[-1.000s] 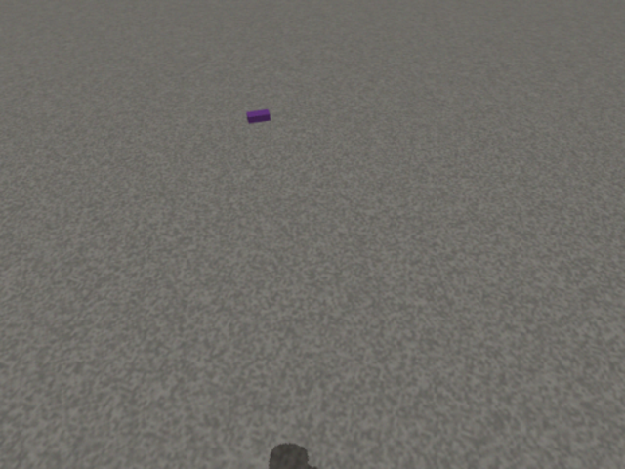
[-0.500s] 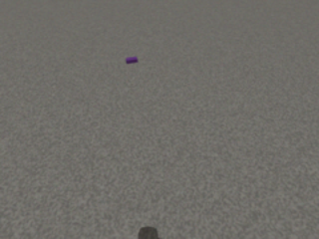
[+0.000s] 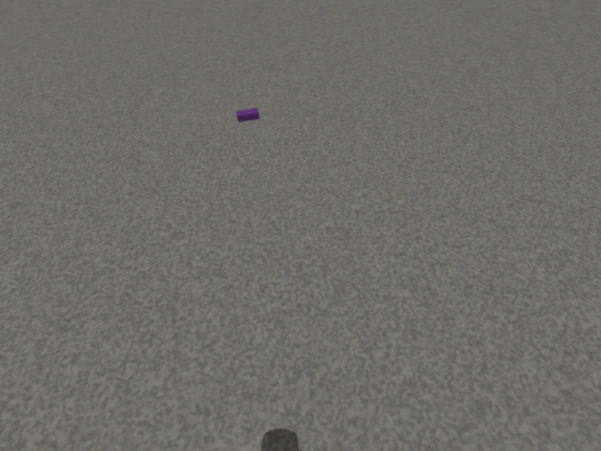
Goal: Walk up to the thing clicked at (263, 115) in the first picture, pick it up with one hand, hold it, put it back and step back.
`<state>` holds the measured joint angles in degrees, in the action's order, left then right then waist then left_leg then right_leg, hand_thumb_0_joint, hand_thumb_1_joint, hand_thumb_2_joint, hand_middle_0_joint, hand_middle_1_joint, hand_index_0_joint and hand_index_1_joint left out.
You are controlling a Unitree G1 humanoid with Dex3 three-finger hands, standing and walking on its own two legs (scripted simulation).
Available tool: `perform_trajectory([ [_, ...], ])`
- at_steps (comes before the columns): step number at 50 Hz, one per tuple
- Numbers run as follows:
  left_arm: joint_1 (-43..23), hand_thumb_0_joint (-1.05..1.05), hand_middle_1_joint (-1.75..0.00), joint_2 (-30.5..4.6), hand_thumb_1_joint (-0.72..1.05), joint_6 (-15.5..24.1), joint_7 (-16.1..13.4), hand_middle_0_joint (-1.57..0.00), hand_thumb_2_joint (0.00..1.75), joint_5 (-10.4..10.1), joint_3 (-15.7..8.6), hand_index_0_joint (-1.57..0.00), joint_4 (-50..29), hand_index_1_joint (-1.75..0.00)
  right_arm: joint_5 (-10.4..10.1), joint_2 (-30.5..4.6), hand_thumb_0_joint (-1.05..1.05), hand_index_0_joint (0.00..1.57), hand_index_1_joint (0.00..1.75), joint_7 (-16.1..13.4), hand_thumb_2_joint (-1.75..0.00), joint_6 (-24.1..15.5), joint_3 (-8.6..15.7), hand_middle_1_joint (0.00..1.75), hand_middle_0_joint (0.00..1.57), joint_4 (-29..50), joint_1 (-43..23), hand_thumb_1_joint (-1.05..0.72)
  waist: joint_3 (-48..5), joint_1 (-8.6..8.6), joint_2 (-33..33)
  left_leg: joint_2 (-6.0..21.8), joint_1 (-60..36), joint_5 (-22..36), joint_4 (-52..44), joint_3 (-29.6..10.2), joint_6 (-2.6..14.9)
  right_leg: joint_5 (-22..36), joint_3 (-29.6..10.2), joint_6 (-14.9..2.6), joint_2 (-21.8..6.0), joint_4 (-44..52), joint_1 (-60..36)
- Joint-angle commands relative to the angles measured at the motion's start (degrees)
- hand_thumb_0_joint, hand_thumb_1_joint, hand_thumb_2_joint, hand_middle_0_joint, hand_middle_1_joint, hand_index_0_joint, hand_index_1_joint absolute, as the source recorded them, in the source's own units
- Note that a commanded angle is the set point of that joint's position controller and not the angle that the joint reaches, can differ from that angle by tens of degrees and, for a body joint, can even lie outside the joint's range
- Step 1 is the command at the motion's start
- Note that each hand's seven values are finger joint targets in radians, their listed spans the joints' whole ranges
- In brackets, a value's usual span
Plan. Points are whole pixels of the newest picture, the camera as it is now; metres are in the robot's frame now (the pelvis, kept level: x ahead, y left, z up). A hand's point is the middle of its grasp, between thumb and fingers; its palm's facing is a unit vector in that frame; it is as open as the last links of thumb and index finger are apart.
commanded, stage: stand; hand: left
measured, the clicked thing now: (248, 115) +2.15 +0.37 -0.76
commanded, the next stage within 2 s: walk up in 0.12 s
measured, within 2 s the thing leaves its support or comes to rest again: neither
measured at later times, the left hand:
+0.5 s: hand out of the picture +0.10 +0.39 -0.18, palm faces +0.15 -0.91 -0.38, open 7.4 cm
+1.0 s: hand (133, 271) +0.52 +0.37 -0.16, palm faces +0.10 -0.93 -0.34, open 7.4 cm
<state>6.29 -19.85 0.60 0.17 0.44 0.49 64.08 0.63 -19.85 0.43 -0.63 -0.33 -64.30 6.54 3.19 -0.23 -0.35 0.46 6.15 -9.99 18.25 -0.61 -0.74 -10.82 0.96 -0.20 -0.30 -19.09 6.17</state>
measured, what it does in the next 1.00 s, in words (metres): walks ahead: left foot, then right foot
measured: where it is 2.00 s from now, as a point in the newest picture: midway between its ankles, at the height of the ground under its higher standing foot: (274, 277)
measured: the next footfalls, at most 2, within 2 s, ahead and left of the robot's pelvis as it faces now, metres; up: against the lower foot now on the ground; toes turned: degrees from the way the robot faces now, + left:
left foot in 0.46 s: +0.19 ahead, +0.22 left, +0.00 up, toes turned +14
right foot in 0.96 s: +0.59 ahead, -0.02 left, +0.00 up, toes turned +3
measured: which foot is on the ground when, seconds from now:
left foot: down 0.00-0.18, up 0.20-0.44, down 0.46-0.98, up 1.00-1.00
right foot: down 0.00-0.48, up 0.50-0.94, down 0.96-1.00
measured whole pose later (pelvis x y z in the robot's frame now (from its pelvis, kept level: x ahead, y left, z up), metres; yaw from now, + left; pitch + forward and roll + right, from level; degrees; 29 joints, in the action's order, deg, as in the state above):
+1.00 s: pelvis +0.40 +0.09 -0.04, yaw +9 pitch +0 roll -1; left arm 3.2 -23.1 1.8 6.4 1.3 -5.0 52.3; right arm 1.0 -24.6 1.5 -4.4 4.0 -56.0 22.8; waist 4.2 1.5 -2.6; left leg 7.4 -4.7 -30.5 36.3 2.8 -0.3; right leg -6.8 5.5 -1.2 -2.3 -36.4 29.0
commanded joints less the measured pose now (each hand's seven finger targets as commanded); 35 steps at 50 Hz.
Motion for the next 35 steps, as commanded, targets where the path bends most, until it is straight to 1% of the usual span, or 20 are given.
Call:
perform_trajectory([
  [1,-1.76,0.00,-0.30,-12.29,0.90,1.40,-0.71,-0.20,0.90,0.10,-2.32,-0.20,-3.22,-0.30,-0.15,-11.81,0.00,0.20,0.30,-0.85,-0.90,-1.08,2.31,0.30,0.20,3.11,-2.19,-0.90,-3.78,0.13,0.82,6.62,-0.09,6.10,-2.50,-5.17,1.85,5.54,-5.70,-1.17,-6.98,3.93,-0.03],
  [5,-2.09,0.00,-0.30,-12.19,0.90,1.37,-0.76,-0.20,0.90,0.19,-2.30,-0.20,-3.64,-0.30,-0.13,-12.32,0.00,0.20,0.30,-0.93,-0.90,-1.11,2.56,0.30,0.20,3.26,-2.46,-0.90,-5.38,0.27,0.16,6.81,-1.15,7.55,-1.84,-4.96,1.91,7.29,-5.86,-1.41,-7.15,3.58,-0.62],
  [6,0.65,0.00,-0.30,-20.53,0.90,2.66,1.77,-0.20,0.90,1.34,-7.47,-0.20,-6.79,-0.30,0.52,-18.35,0.00,0.20,0.30,0.91,-0.90,-2.44,6.99,0.30,0.20,6.17,1.51,-0.90,-12.40,-0.92,2.08,4.59,4.46,-25.55,3.37,-7.12,6.17,-24.46,-2.97,-3.04,-4.75,-2.56,-5.59],
  [7,1.44,0.00,-0.30,-19.43,0.90,2.73,2.55,-0.20,0.90,1.89,-7.69,-0.20,-6.72,-0.30,1.17,-18.37,0.00,0.20,0.30,1.85,-0.90,-2.51,6.94,0.30,0.20,7.39,-2.61,-0.90,-6.39,-2.99,0.05,4.10,15.57,-29.31,5.36,-6.63,5.62,-30.96,-5.85,-4.30,-6.88,-2.23,-5.13],
  [8,3.38,0.00,-0.30,-20.04,0.90,2.73,2.80,-0.20,0.90,2.16,-8.32,-0.20,-6.58,-0.30,1.61,-16.92,0.00,0.20,0.30,2.21,-0.90,-2.39,6.47,0.30,0.20,9.00,-5.62,-0.90,-2.15,-4.56,2.17,1.35,25.75,-26.55,9.77,-1.88,3.56,-36.59,-9.52,-6.00,-9.79,2.92,-8.47],
  [9,7.10,0.00,-0.30,-21.71,0.90,2.99,2.83,-0.20,0.90,2.02,-9.15,-0.20,-6.66,-0.30,1.73,-14.31,0.00,0.20,0.30,2.40,-0.90,-2.49,6.14,0.30,0.20,11.75,-10.26,-0.90,0.36,-7.64,10.52,-0.53,33.94,-18.50,23.87,3.43,3.12,-42.44,-20.87,-9.86,-19.06,11.20,-10.15],
  [10,5.82,0.00,-0.30,-22.26,0.90,3.61,2.60,-0.20,0.90,2.02,-9.31,-0.20,-7.94,-0.30,2.04,-13.89,0.00,0.20,0.30,2.48,-0.90,-2.65,6.45,0.30,0.20,12.66,-11.48,-0.90,2.79,-8.11,10.46,2.80,39.49,-15.07,31.29,1.38,2.16,-39.90,-26.58,-13.32,-26.04,15.73,-9.49],
  [11,3.26,0.00,-0.30,-22.27,0.90,3.93,2.68,-0.20,0.90,1.74,-9.24,-0.20,-9.16,-0.30,1.82,-15.08,0.00,0.20,0.30,2.56,-0.90,-2.90,7.06,0.30,0.20,12.37,-9.77,-0.90,4.02,-6.80,7.25,5.17,39.27,-14.34,32.21,-0.95,1.37,-35.16,-26.91,-14.64,-27.26,15.84,-8.25],
  [15,-1.13,0.00,-0.30,-20.29,0.90,4.29,3.14,-0.20,0.90,2.20,-9.15,-0.20,-11.24,-0.30,0.64,-16.23,0.00,0.20,0.30,4.95,-0.90,-3.34,8.19,0.30,0.20,11.49,-3.33,-0.90,-0.55,-2.76,8.26,6.10,29.30,-13.60,27.12,-0.59,1.39,-27.80,-10.36,-10.85,-16.95,12.84,-7.74],
  [20,-5.84,0.00,-0.30,-22.38,0.90,3.48,4.50,-0.20,0.90,2.13,-9.24,-0.20,-13.93,-0.30,0.58,-15.17,0.00,0.20,0.30,5.46,-0.90,-2.52,8.83,0.30,0.20,11.14,4.85,-0.90,-0.91,1.57,11.41,4.16,5.97,-3.52,16.89,6.35,-0.54,-28.74,-0.17,-8.88,-13.21,8.24,11.73],
  [22,-4.96,0.00,-0.30,-20.63,0.90,2.74,4.75,-0.20,0.90,2.25,-8.72,-0.20,-13.45,-0.30,0.58,-15.81,0.00,0.20,0.30,4.66,-0.90,-2.90,9.61,0.30,0.20,9.15,10.05,-0.90,-0.90,3.74,4.58,1.44,-4.98,-1.54,14.92,9.91,-0.51,-29.82,3.29,-8.22,-10.81,-0.83,19.82],
  [23,-3.22,0.00,-0.30,-18.40,0.90,2.53,4.77,-0.20,0.90,2.45,-7.95,-0.20,-13.46,-0.30,0.79,-17.68,0.00,0.20,0.30,3.89,-0.90,-3.33,10.36,0.30,0.20,7.76,14.84,-0.90,-3.05,6.02,-3.09,0.32,-12.95,-5.00,14.13,9.41,0.75,-25.68,5.80,-7.62,-8.54,-12.35,23.50],
  [24,-0.84,0.00,-0.30,-14.32,0.90,2.35,4.89,-0.20,0.90,2.27,-6.51,-0.20,-13.62,-0.30,1.33,-21.81,0.00,0.20,0.30,2.91,-0.90,-3.88,11.65,0.30,0.20,6.36,21.21,-0.90,-5.00,9.58,-16.59,3.84,-21.45,-19.33,8.08,0.91,3.88,-21.88,9.83,-6.25,-3.34,-32.76,32.59],
  [25,-2.19,0.00,-0.30,-10.70,0.90,2.71,4.83,-0.20,0.90,1.86,-5.29,-0.20,-15.85,-0.30,1.86,-28.46,0.00,0.20,0.30,1.86,-0.90,-4.38,12.53,0.30,0.20,7.42,25.43,-0.90,-4.40,10.87,-26.58,19.25,-20.34,-42.45,-5.50,-31.70,7.63,-25.26,3.34,-3.53,1.53,-49.95,44.68],
  [26,-2.79,0.00,-0.30,-16.44,0.90,2.74,4.59,-0.20,0.90,1.60,-5.96,-0.20,-15.73,-0.30,-0.32,-29.55,0.00,0.20,0.30,2.12,-0.90,-4.67,12.15,0.30,0.20,10.62,16.23,-0.90,-0.08,6.92,-15.23,26.46,-8.67,-49.35,-16.09,-46.54,13.44,-19.73,-5.39,-3.87,-1.67,-52.13,40.87],
  [27,-2.62,0.00,-0.30,-18.54,0.90,3.10,4.43,-0.20,0.90,1.72,-5.94,-0.20,-15.51,-0.30,-0.76,-29.25,0.00,0.20,0.30,2.22,-0.90,-4.86,12.15,0.30,0.20,12.17,11.29,-0.90,3.13,4.16,-12.83,29.15,-3.80,-46.46,-17.26,-46.24,16.35,-16.64,-6.83,-3.76,-5.51,-51.66,39.61],
  [28,-3.26,0.00,-0.30,-19.52,0.90,3.53,4.46,-0.20,0.90,0.90,-6.03,-0.20,-14.03,-0.30,-0.64,-26.72,0.00,0.20,0.30,2.01,-0.90,-5.46,10.87,0.30,0.20,12.52,8.30,-0.90,3.95,3.02,-6.40,24.63,-1.69,-35.64,-13.03,-34.52,14.11,-11.91,-8.89,-2.81,-7.41,-49.53,37.53],
  [30,1.14,0.00,-0.30,-20.17,0.90,2.98,5.19,-0.20,0.90,-0.18,-6.81,-0.20,-11.14,-0.30,-0.60,-21.65,0.00,0.20,0.30,1.71,-0.90,-6.48,8.86,0.30,0.20,13.77,6.14,-0.90,3.94,0.21,-4.42,16.76,3.21,-24.81,-9.87,-16.76,10.09,-5.41,-6.89,-1.12,-9.71,-42.92,31.86],
  [31,1.92,0.00,-0.30,-19.81,0.90,2.48,5.68,-0.20,0.90,-0.20,-7.08,-0.20,-10.93,-0.30,-1.03,-21.11,0.00,0.20,0.30,1.73,-0.90,-6.83,8.48,0.30,0.20,13.61,6.71,-0.90,4.59,-0.17,-4.68,15.55,5.92,-24.37,-11.35,-13.62,9.00,-3.18,-5.41,-0.30,-9.50,-40.83,29.70],
  [35,-0.02,0.00,-0.30,-18.35,0.90,1.53,7.07,-0.20,0.90,0.62,-7.35,-0.20,-12.99,-0.30,-1.10,-21.00,0.00,0.20,0.30,1.66,-0.90,-7.67,8.43,0.30,0.20,14.37,8.40,-0.90,3.94,-0.07,-4.31,14.97,3.77,-19.29,-13.28,-8.02,10.97,2.36,-2.84,2.13,-9.48,-33.64,29.99],
])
